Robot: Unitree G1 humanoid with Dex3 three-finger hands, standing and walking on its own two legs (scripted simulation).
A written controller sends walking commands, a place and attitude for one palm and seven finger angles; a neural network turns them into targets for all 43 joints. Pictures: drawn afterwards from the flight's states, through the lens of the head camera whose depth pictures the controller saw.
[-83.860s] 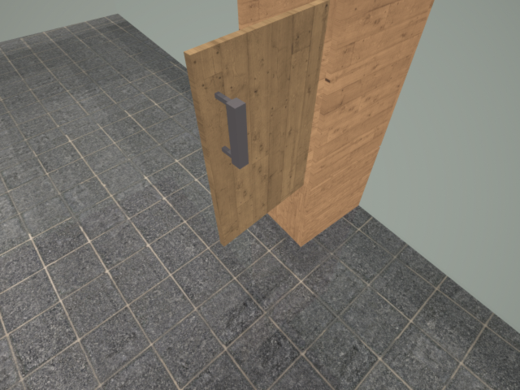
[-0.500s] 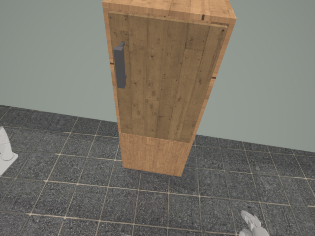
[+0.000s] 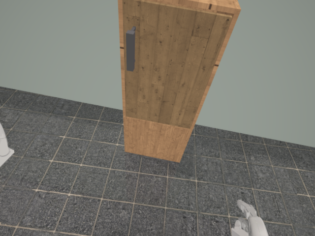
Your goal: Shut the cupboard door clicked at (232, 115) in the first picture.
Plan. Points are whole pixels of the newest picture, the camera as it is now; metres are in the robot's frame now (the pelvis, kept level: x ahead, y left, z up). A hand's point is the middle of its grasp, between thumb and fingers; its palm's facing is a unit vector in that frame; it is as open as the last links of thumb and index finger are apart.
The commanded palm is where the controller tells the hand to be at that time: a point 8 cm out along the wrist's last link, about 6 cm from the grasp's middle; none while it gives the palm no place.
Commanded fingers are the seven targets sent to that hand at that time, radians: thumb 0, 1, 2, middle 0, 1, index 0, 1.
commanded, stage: stop stepping back and stand still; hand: left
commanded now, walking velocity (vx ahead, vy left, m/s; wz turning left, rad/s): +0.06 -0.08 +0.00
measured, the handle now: (132, 49) +0.73 +0.15 +0.09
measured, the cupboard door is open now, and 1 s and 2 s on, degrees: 0 0 0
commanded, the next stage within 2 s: let the arm hang, fingers relaxed in 1.66 s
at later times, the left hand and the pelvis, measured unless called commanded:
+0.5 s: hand out of the picture +0.14 +0.29 +0.18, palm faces +0.50 -0.82 -0.29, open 7.4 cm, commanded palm +0.08 +0.31 +0.18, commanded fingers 0.00 0.90 0.90 -0.20 -0.30 -0.20 -0.30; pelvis -0.07 +0.02 -0.02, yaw -1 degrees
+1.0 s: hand out of the picture +0.11 +0.31 +0.17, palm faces +0.46 -0.79 -0.42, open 7.5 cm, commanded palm +0.05 +0.35 +0.18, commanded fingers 0.00 0.90 0.90 -0.20 -0.30 -0.20 -0.30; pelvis -0.09 +0.05 +0.00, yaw -1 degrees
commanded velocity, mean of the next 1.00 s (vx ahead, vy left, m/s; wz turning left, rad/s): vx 0.10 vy -0.02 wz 0.00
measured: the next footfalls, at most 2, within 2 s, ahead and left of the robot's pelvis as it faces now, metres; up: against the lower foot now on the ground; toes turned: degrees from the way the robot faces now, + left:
right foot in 0.18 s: -0.07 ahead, -0.06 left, +0.00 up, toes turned -3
left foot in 0.86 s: -0.04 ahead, +0.18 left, +0.00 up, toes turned +3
